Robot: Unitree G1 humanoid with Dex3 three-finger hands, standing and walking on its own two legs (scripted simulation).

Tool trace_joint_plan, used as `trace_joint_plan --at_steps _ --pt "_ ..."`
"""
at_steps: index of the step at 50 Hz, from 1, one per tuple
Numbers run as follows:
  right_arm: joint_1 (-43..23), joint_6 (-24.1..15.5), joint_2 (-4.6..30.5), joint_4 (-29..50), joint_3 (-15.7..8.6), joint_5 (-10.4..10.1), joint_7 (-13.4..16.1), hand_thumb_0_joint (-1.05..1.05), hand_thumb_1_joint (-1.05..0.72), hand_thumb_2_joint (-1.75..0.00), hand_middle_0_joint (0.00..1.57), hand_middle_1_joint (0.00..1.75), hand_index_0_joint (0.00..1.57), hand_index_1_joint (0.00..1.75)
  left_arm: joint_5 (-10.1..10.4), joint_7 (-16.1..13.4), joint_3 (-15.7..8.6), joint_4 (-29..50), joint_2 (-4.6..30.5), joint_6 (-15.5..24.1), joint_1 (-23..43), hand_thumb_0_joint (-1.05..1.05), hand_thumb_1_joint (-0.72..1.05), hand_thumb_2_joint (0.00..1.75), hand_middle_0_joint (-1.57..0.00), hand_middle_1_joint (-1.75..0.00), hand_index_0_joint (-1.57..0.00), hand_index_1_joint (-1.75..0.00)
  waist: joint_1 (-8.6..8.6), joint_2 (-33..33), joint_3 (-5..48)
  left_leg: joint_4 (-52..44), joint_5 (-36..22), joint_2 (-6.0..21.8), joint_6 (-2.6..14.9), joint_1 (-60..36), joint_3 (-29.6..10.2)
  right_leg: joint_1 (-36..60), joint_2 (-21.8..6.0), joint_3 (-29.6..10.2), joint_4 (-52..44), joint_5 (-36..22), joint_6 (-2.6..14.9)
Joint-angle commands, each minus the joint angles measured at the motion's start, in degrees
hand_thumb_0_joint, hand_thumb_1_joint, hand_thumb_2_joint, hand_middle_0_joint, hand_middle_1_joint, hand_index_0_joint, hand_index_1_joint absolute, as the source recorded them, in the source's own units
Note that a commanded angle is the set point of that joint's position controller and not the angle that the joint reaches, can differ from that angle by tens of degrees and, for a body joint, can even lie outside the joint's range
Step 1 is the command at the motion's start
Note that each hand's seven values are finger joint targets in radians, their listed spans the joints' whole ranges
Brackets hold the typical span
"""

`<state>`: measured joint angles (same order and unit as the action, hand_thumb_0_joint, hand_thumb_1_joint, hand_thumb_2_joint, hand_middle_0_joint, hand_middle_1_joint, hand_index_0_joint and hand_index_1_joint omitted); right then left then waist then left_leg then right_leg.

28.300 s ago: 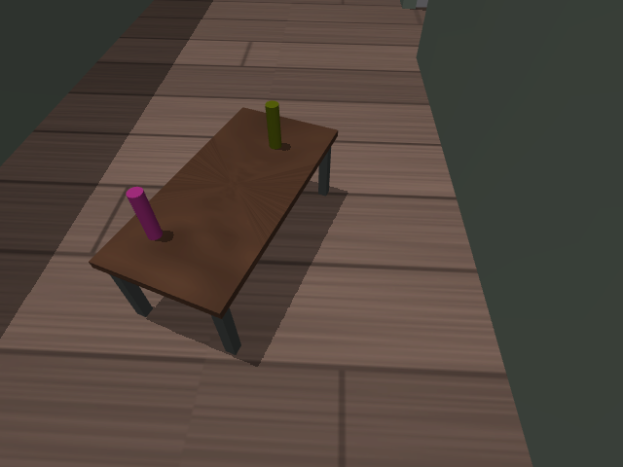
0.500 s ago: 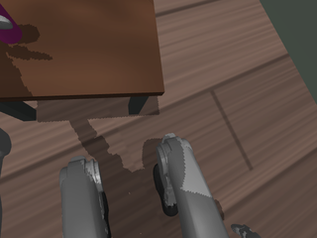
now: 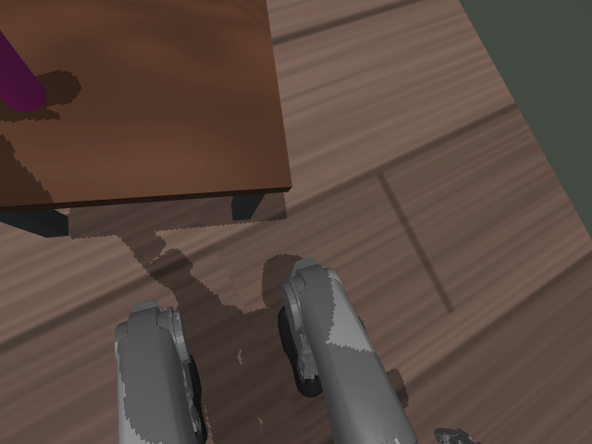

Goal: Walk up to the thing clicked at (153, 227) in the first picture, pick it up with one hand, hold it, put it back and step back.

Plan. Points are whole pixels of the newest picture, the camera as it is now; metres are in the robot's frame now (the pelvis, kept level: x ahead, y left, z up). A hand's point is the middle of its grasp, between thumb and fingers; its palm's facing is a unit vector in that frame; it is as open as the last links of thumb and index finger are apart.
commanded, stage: home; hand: left
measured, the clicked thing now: out of the picture +0.60 +0.23 -0.04
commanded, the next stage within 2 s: none
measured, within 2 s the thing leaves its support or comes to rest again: neither
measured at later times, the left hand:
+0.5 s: hand out of the picture +0.51 +0.33 +0.14, palm faces +0.26 -0.86 -0.44, open 17.4 cm
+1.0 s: hand out of the picture +0.31 +0.22 +0.18, palm faces +0.21 -0.92 -0.32, open 17.2 cm
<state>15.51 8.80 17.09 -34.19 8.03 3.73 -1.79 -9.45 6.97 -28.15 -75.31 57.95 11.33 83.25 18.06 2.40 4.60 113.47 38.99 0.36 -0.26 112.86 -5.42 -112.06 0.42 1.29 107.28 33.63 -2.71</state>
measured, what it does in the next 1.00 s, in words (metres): rises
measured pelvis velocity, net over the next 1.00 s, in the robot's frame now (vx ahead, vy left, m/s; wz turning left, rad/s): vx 0.08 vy -0.01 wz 0.08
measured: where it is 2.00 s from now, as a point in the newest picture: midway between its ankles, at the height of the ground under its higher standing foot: (249, 391)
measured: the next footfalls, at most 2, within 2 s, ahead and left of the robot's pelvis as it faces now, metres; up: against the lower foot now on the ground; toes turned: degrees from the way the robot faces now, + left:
none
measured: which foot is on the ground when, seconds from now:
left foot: down 0.00-1.00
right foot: down 0.00-1.00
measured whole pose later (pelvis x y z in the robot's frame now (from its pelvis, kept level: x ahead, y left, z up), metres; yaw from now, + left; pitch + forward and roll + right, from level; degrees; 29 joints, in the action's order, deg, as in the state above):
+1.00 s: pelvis +0.08 -0.01 +0.26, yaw +4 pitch +10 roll -2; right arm 14.3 1.7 12.7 -32.5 1.0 -2.4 6.4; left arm 1.1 -7.7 -4.3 -31.7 14.1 -5.2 -1.9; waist 2.1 2.3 6.7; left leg 52.3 26.2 1.9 -1.2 36.4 -2.4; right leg -36.9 0.1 0.6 49.5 22.8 -0.8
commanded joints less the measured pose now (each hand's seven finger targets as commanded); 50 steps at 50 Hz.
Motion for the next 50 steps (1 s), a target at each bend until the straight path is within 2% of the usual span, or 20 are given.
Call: trace_joint_plan --at_steps 1,4,8,9,14,16,17,21,22,23,26,28,30,32,33,35,36,38,41,50 --pt "14.99 2.10 12.87 0.95 -4.30 -0.36 -0.51 0.00 -0.89 -0.91 0.20 0.30 0.20 0.30 -2.47 -2.99 0.27 9.98 15.09 0.11 20.42 0.00 -0.53 0.08 -0.06 -0.05 -0.05 -0.06 -0.42 19.51 43.83 -18.78 -21.29 1.25 1.00 -36.23 0.46 27.04 0.58 2.31 -14.19 -15.54 5.07" --pt "15.75 3.02 12.87 1.58 -4.51 -0.55 -1.07 0.00 -0.91 -0.91 0.20 0.30 0.20 0.30 -4.21 -4.62 -3.21 15.57 22.51 -1.00 21.65 0.00 -0.54 0.10 -0.07 -0.09 -0.06 -0.10 -2.90 21.64 48.71 -20.79 -25.56 1.52 0.93 -42.33 0.64 31.02 0.77 2.04 -16.45 -17.79 4.99" --pt "16.36 3.89 12.10 1.64 -4.83 -1.12 -1.36 0.00 -0.90 -0.90 0.20 0.30 0.20 0.30 -4.03 -6.04 -5.36 17.78 24.04 -2.48 16.81 0.00 -0.49 0.09 -0.06 -0.07 -0.06 -0.07 -4.03 22.02 48.89 -25.64 -27.40 1.61 0.86 -47.88 0.77 37.70 1.24 2.13 -21.22 -18.95 4.89" --pt "16.73 3.78 11.79 1.06 -4.86 -1.14 -1.33 0.00 -0.90 -0.90 0.20 0.30 0.20 0.30 -3.86 -6.33 -4.20 16.28 20.85 -2.85 14.72 0.00 -0.48 0.10 -0.06 -0.07 -0.06 -0.07 -3.24 21.45 46.47 -27.12 -28.01 2.00 0.48 -49.03 0.05 36.69 1.31 2.67 -21.82 -18.91 4.97" --pt "16.24 2.43 11.63 -0.46 -6.26 -1.64 -0.99 0.00 -0.90 -0.90 0.20 0.30 0.20 0.30 -2.43 -7.48 -0.68 9.75 10.41 -5.04 -0.67 0.00 -0.52 0.08 -0.06 -0.06 -0.06 -0.06 -4.14 18.42 34.63 -34.23 -24.77 2.87 -0.17 -52.82 -0.64 36.62 1.62 3.55 -28.83 -15.00 5.21" --pt "15.75 1.87 11.62 -0.16 -7.17 -2.23 -0.90 0.00 -0.90 -0.90 0.20 0.30 0.20 0.30 -1.49 -7.50 1.36 10.57 5.92 -5.99 -6.82 0.00 -0.53 0.07 -0.06 -0.06 -0.06 -0.06 -5.08 15.95 32.38 -36.87 -24.62 3.11 -0.23 -54.40 -0.47 39.65 1.69 3.52 -31.62 -15.55 5.24" --pt "15.72 1.35 11.76 0.74 -8.02 -2.50 -0.71 0.00 -0.89 -0.90 0.20 0.30 0.20 0.30 -0.78 -7.36 2.74 17.18 4.10 -5.91 -5.72 0.00 -0.54 0.06 -0.06 -0.06 -0.06 -0.06 -5.78 16.02 35.15 -37.57 -27.33 3.10 -0.18 -57.54 -0.03 42.13 1.84 3.48 -33.00 -17.54 5.33" --pt "13.37 -0.48 10.69 1.49 -9.14 -4.15 -0.02 0.00 -0.89 -0.90 0.20 0.30 0.20 0.30 1.58 -7.73 6.27 20.79 -4.71 -8.17 -22.42 0.00 -0.55 0.06 -0.05 -0.06 -0.05 -0.06 -8.06 10.78 32.09 -42.78 -26.81 2.75 -0.11 -59.58 0.84 50.40 1.87 3.46 -38.30 -18.44 5.21" --pt "13.95 -0.47 10.60 -0.30 -9.51 -4.54 0.45 0.00 -0.90 -0.90 0.20 0.30 0.20 0.30 1.94 -8.24 4.50 19.69 -4.15 -8.88 -30.31 0.00 -0.56 0.05 -0.05 -0.05 -0.05 -0.05 -9.16 9.16 29.74 -44.78 -24.58 2.62 0.02 -59.10 1.10 52.37 1.83 3.25 -39.99 -17.00 5.17" --pt "12.80 -0.58 9.48 0.17 -9.02 -4.95 0.73 0.00 -0.90 -0.90 0.20 0.30 0.20 0.30 2.44 -8.36 5.36 20.80 -6.21 -9.48 -34.30 0.00 -0.58 0.04 -0.05 -0.05 -0.05 -0.05 -9.67 8.31 28.80 -46.55 -24.06 2.70 -0.01 -59.75 0.96 54.25 1.75 3.00 -41.34 -17.17 5.10" --pt "9.62 -1.41 8.65 5.41 -10.30 -6.28 2.64 0.00 -0.90 -0.90 0.20 0.30 0.20 0.30 4.32 -9.99 5.46 45.26 -3.17 -9.18 -27.92 0.00 -0.55 0.06 -0.05 -0.06 -0.05 -0.06 -12.21 13.98 42.50 -51.95 -26.35 2.70 -0.86 -72.64 0.62 63.57 1.66 2.24 -45.14 -20.06 4.91" --pt "8.38 -2.35 6.98 3.75 -9.33 -6.56 4.21 0.00 -0.90 -0.90 0.20 0.30 0.20 0.30 5.00 -11.88 6.90 38.51 -9.30 -10.33 -38.38 0.00 -0.57 0.04 -0.05 -0.05 -0.05 -0.05 -10.87 9.52 30.72 -55.10 -23.47 2.50 -0.76 -69.64 0.40 64.29 1.65 2.26 -48.19 -18.91 4.65" --pt "7.72 -3.67 5.78 1.25 -9.36 -6.05 6.01 0.00 -0.90 -0.90 0.20 0.30 0.20 0.30 5.14 -13.34 8.94 38.04 -13.79 -9.83 -41.08 0.00 -0.55 0.06 -0.05 -0.06 -0.05 -0.06 -10.42 8.50 21.15 -58.25 -19.60 2.14 -0.15 -68.60 1.17 63.81 1.51 1.37 -51.69 -16.36 4.71" --pt "6.74 -5.01 5.64 3.77 -9.55 -6.29 7.39 0.00 -0.90 -0.90 0.20 0.30 0.20 0.30 5.52 -14.73 7.67 47.55 -10.77 -8.81 -38.85 0.00 -0.50 0.09 -0.07 -0.07 -0.06 -0.07 -11.80 11.51 28.76 -59.63 -21.58 1.75 0.06 -75.19 2.38 69.98 1.11 0.50 -54.10 -18.50 4.60" --pt "5.53 -5.54 5.40 4.45 -9.10 -6.25 7.85 0.00 -0.90 -0.90 0.20 0.30 0.20 0.30 6.00 -15.28 8.16 46.17 -12.20 -9.03 -42.57 0.00 -0.50 0.09 -0.06 -0.07 -0.06 -0.07 -12.14 10.95 27.75 -60.21 -21.29 1.57 0.18 -75.66 2.87 71.09 1.06 0.38 -55.01 -18.46 4.47" --pt "5.13 -6.48 4.05 3.03 -8.38 -5.80 8.45 0.00 -0.90 -0.90 0.20 0.30 0.20 0.30 6.81 -15.42 13.14 37.87 -23.04 -10.02 -53.06 0.00 -0.56 0.05 -0.06 -0.06 -0.06 -0.06 -11.49 6.75 16.68 -62.13 -20.08 1.12 0.66 -73.19 4.02 71.08 1.19 0.37 -57.55 -17.56 4.55" --pt "5.06 -6.95 3.67 3.16 -8.42 -5.57 8.77 0.00 -0.90 -0.90 0.20 0.30 0.20 0.30 7.04 -15.48 14.78 40.26 -25.08 -9.85 -52.18 0.00 -0.55 0.06 -0.06 -0.06 -0.06 -0.06 -11.29 7.54 16.09 -62.71 -21.01 1.01 0.66 -74.40 4.45 72.26 1.01 0.26 -58.48 -18.36 4.74" --pt "3.88 -7.60 4.14 4.69 -9.22 -5.51 9.18 0.00 -0.90 -0.90 0.20 0.30 0.20 0.30 7.64 -15.90 13.55 46.02 -22.99 -9.75 -53.05 0.00 -0.50 0.09 -0.06 -0.07 -0.06 -0.07 -13.16 9.18 20.58 -63.89 -24.04 0.80 0.34 -78.75 4.93 76.19 0.74 0.28 -59.90 -20.66 4.69" --pt "2.45 -8.45 3.71 5.94 -9.48 -5.61 9.04 0.00 -0.90 -0.90 0.20 0.30 0.20 0.30 9.00 -15.49 18.58 43.43 -32.13 -11.67 -64.97 0.00 -0.53 0.07 -0.06 -0.07 -0.06 -0.07 -13.23 3.12 14.35 -66.51 -24.26 0.71 0.55 -78.51 5.08 79.00 0.94 0.90 -62.54 -21.15 4.28" --pt "-3.66 -10.02 3.01 10.66 -9.94 -6.33 9.32 0.00 -0.89 -0.90 0.20 0.30 0.20 0.30 11.33 -15.41 22.96 62.08 -36.70 -14.74 -85.81 0.00 -0.50 0.10 -0.08 -0.08 -0.08 -0.08 -16.83 -2.04 12.83 -70.33 -28.19 -0.14 0.65 -83.29 6.25 87.57 0.45 1.36 -66.02 -25.13 3.12"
